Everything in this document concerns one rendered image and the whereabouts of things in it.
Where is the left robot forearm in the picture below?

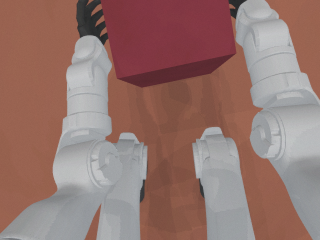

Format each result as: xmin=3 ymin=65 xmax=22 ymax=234
xmin=52 ymin=35 xmax=112 ymax=172

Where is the right robot upper arm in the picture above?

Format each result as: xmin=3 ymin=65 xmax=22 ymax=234
xmin=249 ymin=104 xmax=320 ymax=240

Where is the robot left foot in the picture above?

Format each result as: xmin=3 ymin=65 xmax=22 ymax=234
xmin=139 ymin=158 xmax=148 ymax=203

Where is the left robot hand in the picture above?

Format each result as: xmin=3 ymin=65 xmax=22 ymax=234
xmin=76 ymin=0 xmax=108 ymax=45

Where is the carton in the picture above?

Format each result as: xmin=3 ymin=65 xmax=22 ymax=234
xmin=100 ymin=0 xmax=237 ymax=88

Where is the left robot upper arm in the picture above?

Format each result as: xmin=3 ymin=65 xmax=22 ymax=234
xmin=0 ymin=138 xmax=123 ymax=240

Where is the right robot hand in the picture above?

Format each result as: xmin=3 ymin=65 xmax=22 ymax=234
xmin=228 ymin=0 xmax=247 ymax=19

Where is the robot right foot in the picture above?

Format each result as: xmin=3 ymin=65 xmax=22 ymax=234
xmin=199 ymin=178 xmax=205 ymax=198

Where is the right robot forearm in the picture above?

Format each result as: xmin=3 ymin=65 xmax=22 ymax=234
xmin=235 ymin=0 xmax=320 ymax=109

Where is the robot foot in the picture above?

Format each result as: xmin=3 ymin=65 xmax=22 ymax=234
xmin=199 ymin=178 xmax=205 ymax=198
xmin=139 ymin=158 xmax=148 ymax=203

